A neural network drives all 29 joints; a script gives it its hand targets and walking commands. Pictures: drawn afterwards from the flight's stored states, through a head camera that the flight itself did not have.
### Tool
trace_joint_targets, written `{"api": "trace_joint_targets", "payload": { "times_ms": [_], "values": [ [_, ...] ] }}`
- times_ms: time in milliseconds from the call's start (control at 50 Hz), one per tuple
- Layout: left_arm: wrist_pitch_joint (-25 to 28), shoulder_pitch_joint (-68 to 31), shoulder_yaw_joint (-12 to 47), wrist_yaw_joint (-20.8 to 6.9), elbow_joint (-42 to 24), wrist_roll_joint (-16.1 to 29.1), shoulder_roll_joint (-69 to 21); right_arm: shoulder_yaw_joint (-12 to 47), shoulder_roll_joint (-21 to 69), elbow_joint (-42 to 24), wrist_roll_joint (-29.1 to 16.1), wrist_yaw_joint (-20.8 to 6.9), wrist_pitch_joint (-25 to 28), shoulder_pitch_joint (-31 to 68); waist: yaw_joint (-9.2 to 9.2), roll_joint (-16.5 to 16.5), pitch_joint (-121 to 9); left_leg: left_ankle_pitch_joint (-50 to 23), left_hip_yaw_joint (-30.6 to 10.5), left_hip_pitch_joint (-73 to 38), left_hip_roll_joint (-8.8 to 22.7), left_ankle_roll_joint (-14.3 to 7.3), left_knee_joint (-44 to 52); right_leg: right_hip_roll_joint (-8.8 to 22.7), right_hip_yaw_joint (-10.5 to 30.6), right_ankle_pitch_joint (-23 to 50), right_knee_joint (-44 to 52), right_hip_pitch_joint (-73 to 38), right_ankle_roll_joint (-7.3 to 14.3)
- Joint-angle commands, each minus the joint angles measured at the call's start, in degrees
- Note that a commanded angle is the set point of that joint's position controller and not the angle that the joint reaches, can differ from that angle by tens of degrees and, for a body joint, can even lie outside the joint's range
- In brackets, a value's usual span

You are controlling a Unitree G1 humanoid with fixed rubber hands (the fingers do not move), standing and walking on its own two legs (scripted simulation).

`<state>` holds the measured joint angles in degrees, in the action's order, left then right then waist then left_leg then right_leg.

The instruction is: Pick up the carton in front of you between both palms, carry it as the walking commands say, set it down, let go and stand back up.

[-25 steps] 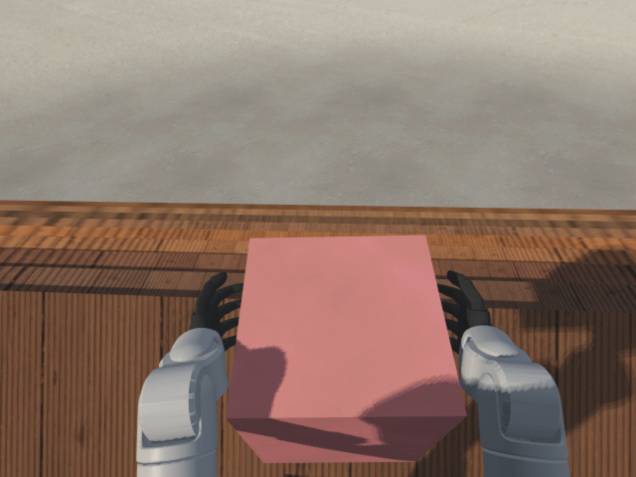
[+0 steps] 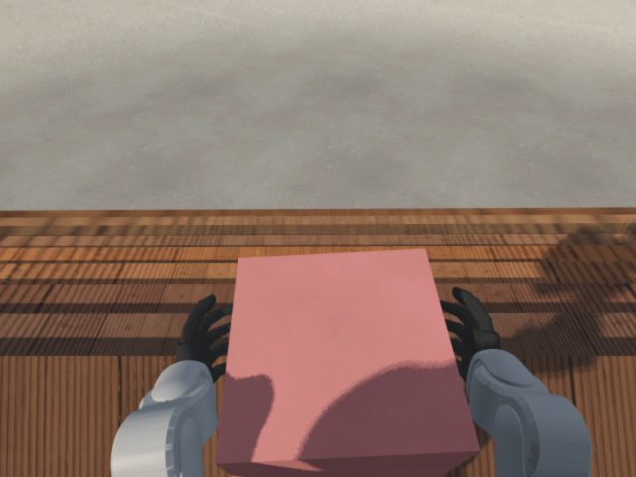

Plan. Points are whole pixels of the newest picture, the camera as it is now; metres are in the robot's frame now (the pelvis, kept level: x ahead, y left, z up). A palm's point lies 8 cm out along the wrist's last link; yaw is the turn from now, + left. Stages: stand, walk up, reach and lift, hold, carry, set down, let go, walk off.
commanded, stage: carry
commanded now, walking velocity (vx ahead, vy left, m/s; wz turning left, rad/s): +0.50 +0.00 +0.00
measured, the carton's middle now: (337, 382) +0.24 -0.01 +0.02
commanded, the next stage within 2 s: none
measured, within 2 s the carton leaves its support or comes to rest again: neither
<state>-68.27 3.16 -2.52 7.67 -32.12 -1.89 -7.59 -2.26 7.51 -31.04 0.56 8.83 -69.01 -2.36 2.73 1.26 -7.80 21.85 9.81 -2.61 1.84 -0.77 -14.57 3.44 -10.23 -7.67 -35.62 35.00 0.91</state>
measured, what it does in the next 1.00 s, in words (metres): walks ahead: right foot, then left foot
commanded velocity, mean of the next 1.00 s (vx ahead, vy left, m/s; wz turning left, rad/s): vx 0.50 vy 0.00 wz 0.00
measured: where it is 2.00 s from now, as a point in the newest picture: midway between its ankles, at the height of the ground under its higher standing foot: (334, 277)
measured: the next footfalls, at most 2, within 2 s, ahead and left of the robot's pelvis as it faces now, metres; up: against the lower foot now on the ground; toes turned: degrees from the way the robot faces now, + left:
right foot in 0.08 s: +0.25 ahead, -0.10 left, +0.00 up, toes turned -10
left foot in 0.60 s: +0.57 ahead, +0.07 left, +0.00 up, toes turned +8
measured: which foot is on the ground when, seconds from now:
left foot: down 0.00-0.10, up 0.12-0.58, down 0.60-1.00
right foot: up 0.00-0.06, down 0.08-0.62, up 0.64-1.00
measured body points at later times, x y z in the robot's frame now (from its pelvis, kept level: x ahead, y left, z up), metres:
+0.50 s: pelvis +0.31 -0.02 -0.01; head +0.32 -0.03 +0.44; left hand +0.63 +0.14 +0.10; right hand +0.64 -0.16 +0.09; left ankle +0.46 +0.11 -0.70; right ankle +0.21 -0.09 -0.74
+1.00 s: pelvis +0.62 +0.00 -0.03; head +0.67 +0.00 +0.42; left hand +0.96 +0.16 +0.07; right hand +0.97 -0.15 +0.07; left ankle +0.53 +0.07 -0.74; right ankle +0.71 -0.12 -0.70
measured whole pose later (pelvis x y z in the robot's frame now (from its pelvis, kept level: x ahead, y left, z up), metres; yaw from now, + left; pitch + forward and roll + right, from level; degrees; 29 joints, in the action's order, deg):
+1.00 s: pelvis +0.62 +0.00 -0.03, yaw +2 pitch +5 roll +0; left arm -59.2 -20.6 -13.9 8.8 -15.9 -1.1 -7.5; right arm -11.5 7.7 -10.4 -0.4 8.9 -58.7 24.2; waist 3.5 0.1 0.6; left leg 30.5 6.8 15.7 -1.5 -4.1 -41.1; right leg 2.7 -1.1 -6.0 -57.9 41.5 3.0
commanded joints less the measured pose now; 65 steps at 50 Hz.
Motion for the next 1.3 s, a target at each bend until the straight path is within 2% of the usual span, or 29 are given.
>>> {"api": "trace_joint_targets", "payload": {
  "times_ms": [0,40,60,80,100,120,180,280,480,560,580,600,620,680,800,860,920,1000,1040,1060,1100,1120,1140,1160,1180,1200,1220,1240,1280],
  "values": [
    [0.78,-20.7,34.57,-4.86,-3.66,11.5,-42.53,36.52,40.97,-6.41,-15.59,-8.02,1.46,23.27,-2.15,9.71,-2.19,-47.23,-1.63,2.8,10.75,-4.32,-2.06,-3.72,-5.03,6.3,4.14,-11.24,1.71],
    [1.18,-21.88,35.2,-5.09,-3.68,12.28,-42.12,36.27,40.26,-6.78,-15.06,-7.96,1.69,24.16,-3.46,9.0,-7.39,-52.39,3.47,5.68,8.35,-2.09,-16.78,-7.55,-8.3,2.63,5.9,-25.63,2.49],
    [1.38,-22.68,35.17,-5.18,-3.89,12.69,-41.67,36.15,39.56,-6.98,-14.74,-7.79,1.89,25.38,-4.62,6.19,-11.07,-43.33,3.49,11.63,6.82,-1.07,-27.77,-5.06,-5.29,-1.65,6.09,-35.62,2.55],
    [1.42,-23.5,34.81,-5.14,-3.72,12.81,-40.64,36.06,38.79,-7.16,-14.35,-7.58,1.87,27.2,-5.89,-2.95,-13.99,-27.56,2.35,21.16,3.93,0.08,-43.75,7.11,14.83,-16.14,10.39,-42.23,4.95],
    [1.75,-25.45,34.94,-5.3,-2.77,13.69,-39.97,35.99,38.62,-7.09,-13.85,-7.31,1.77,26.96,-6.75,-17.49,-16.08,3.84,-2.7,36.5,-5.29,1.65,-59.7,19.85,42.8,-18.06,21.24,-49.07,14.04],
    [1.89,-26.53,35.29,-5.61,-2.64,14.89,-40.72,35.75,39.09,-5.34,-13.65,-6.93,2.13,28.27,-5.82,-12.66,-14.75,5.26,-9.69,40.97,-1.77,-0.49,-67.62,20.71,41.7,-14.21,22.01,-47.27,14.71],
    [3.74,-35.49,37.18,-6.25,-0.72,17.16,-44.42,33.42,42.64,-0.84,-12.02,-6.31,4.03,31.88,-4.71,-1.76,-12.45,-1.4,-11.24,40.51,4.28,-2.87,-63.63,16.08,27.19,-6.25,19.67,-33.97,11.29],
    [6.24,-42.75,35.12,-5.45,7.28,16.96,-42.42,29.63,41.58,7.28,-8.16,-3.83,7.2,37.57,-4.29,-5.99,-10.31,-7.7,-7.99,41.05,4.75,-2.27,-50.73,12.89,16.14,-11.71,22.56,-27.88,10.34],
    [7.55,-52.37,24.73,0.32,19.74,10.99,-34.37,23.96,34.3,17.24,-7.89,0.5,8.39,53.71,-7.11,-7.03,-5.86,-18.72,-0.48,41.73,0.03,-4.12,-22.97,8.66,6.6,19.98,12.82,-37.34,9.35],
    [7.95,-57.84,23.31,1.55,22.83,10.52,-35.88,21.19,34.81,21.7,-8.17,0.78,8.78,57.45,-0.98,-7.64,-14.14,-17.3,3.55,17.2,-5.95,-6.53,-14.77,5.83,-0.02,36.45,-6.72,-36.66,4.29],
    [8.02,-59.43,23.2,1.62,22.62,10.44,-36.23,20.37,35.02,22.1,-7.9,0.69,9.0,56.55,1.57,-1.81,-20.12,-13.92,-8.07,3.58,1.92,-7.28,-16.02,4.46,0.52,22.32,-20.54,-27.39,2.74],
    [7.91,-59.54,23.5,1.55,22.91,10.57,-38.04,19.66,34.08,22.62,-7.74,0.92,9.26,58.27,1.03,11.45,-26.44,-10.15,-36.12,-11.08,16.75,-15.42,-12.58,-4.2,3.06,-1.97,-36.27,-8.35,0.73],
    [8.11,-61.66,23.25,1.66,22.26,11.01,-38.36,20.73,36.46,23.22,-9.15,0.74,9.5,58.85,1.95,17.19,-25.99,-16.37,-44.79,-15.05,18.56,-17.96,-7.47,-8.38,9.08,-22.79,-45.27,2.31,0.89],
    [9.08,-63.48,22.09,1.35,23.1,10.14,-43.8,25.2,43.9,19.03,-13.03,-1.24,10.56,64.96,1.26,2.26,-21.28,-35.34,-27.95,-7.3,14.83,-13.6,-13.2,-2.02,13.97,-17.76,-41.51,5.91,1.94],
    [11.02,-58.32,25.96,-0.14,18.6,9.11,-45.63,30.86,47.77,12.24,-17.37,-3.62,12.56,65.13,0.64,4.17,-21.77,-44.02,-18.84,-6.1,12.08,-13.21,-15.2,-1.42,10.28,-16.26,-21.4,5.1,0.76],
    [11.13,-56.11,27.07,-0.08,15.12,9.47,-42.7,31.36,44.65,10.66,-16.9,-3.36,12.28,60.83,0.91,8.18,-25.33,-52.45,-14.67,-7.42,11.35,-12.3,-20.69,-1.98,6.92,-2.51,-26.56,3.7,1.89],
    [10.46,-55.21,27.49,-0.26,14.22,9.81,-39.43,30.11,41.71,12.01,-14.81,-2.86,11.48,57.92,0.93,6.44,-21.73,-50.4,-15.85,-9.05,11.3,-11.92,-24.85,-0.53,7.8,-2.89,-27.35,10.63,2.63],
    [8.41,-53.08,24.72,-0.45,17.91,8.67,-35.1,27.26,37.48,16.53,-11.23,-1.57,9.66,54.29,7.43,1.73,-12.17,-38.17,-23.05,-21.34,10.93,-11.53,-31.42,0.65,10.54,9.72,-13.2,31.11,1.75],
    [7.38,-52.55,21.52,0.15,20.68,7.18,-33.1,27.63,37.51,18.87,-12.12,-1.01,9.0,57.12,4.75,-2.93,-8.31,-17.97,-12.13,5.61,4.08,-7.42,-28.83,-1.44,6.97,33.49,7.49,1.22,1.68],
    [7.02,-51.44,19.87,0.57,21.36,6.14,-32.14,27.18,37.71,20.02,-12.56,-0.96,9.0,57.6,2.66,0.44,-6.31,-11.78,-9.56,18.51,4.19,-6.04,-27.61,-2.46,4.37,40.66,7.19,-12.1,1.7],
    [6.68,-49.82,17.15,1.3,24.61,4.78,-29.87,25.78,37.72,22.49,-12.35,-0.88,8.5,59.16,-9.98,6.84,-13.94,-25.58,-3.39,27.12,6.44,-1.74,-40.25,-4.49,1.31,37.55,-9.24,-33.42,2.88],
    [6.51,-51.91,16.78,1.51,24.79,4.92,-29.6,24.68,38.03,23.38,-11.25,-0.69,8.13,59.62,-15.55,1.39,-15.14,-32.7,-0.47,26.76,5.26,-0.01,-55.04,-6.75,-2.07,30.93,-7.69,-40.41,2.82],
    [6.41,-52.42,16.24,1.66,26.17,4.85,-30.31,21.99,36.99,24.47,-9.53,-0.25,7.64,60.27,-23.18,-6.34,-14.74,-30.42,1.59,30.4,2.44,1.69,-78.14,-4.03,-0.81,28.37,1.18,-47.47,5.73],
    [6.19,-53.29,16.11,1.66,27.71,5.25,-30.32,19.01,35.95,26.26,-7.17,0.61,7.03,61.18,-22.41,-14.08,-2.18,10.81,0.59,36.67,-7.12,2.39,-100.36,0.4,5.59,29.7,11.24,-38.44,7.92],
    [5.99,-55.17,16.41,2.32,30.83,6.3,-29.24,14.75,32.66,31.61,-4.1,1.68,6.16,59.8,-13.23,-16.31,3.45,21.44,-9.98,47.84,-11.62,2.02,-104.23,1.96,13.61,58.54,-2.07,-39.16,4.25],
    [6.5,-59.87,18.7,2.56,30.07,9.64,-29.72,12.11,30.88,34.07,-1.76,2.68,5.67,55.81,-6.96,-16.66,-3.97,16.55,-12.68,52.32,-7.75,1.36,-92.5,9.4,28.99,51.8,1.84,-43.35,7.51],
    [7.21,-65.76,21.91,1.91,27.35,12.93,-33.92,10.99,30.69,33.93,-0.41,3.38,6.3,55.57,-4.34,-8.18,-5.66,11.52,-13.45,49.86,-3.47,0.44,-88.65,12.68,33.73,32.94,3.81,-37.04,10.7],
    [7.28,-68.39,24.48,0.99,26.96,17.04,-38.59,10.0,31.69,34.34,-0.07,3.8,6.7,56.46,-4.06,-1.9,-6.61,11.36,-14.15,47.11,-0.51,0.07,-82.45,10.86,33.15,22.81,2.36,-32.01,8.58],
    [8.93,-75.23,27.19,-0.5,24.24,22.41,-44.68,11.04,36.51,30.4,-2.42,3.27,8.66,60.63,-4.18,-2.58,-12.78,3.12,-18.39,50.64,1.45,-1.22,-76.52,16.67,47.15,13.68,0.25,-30.25,13.3]
  ]
}}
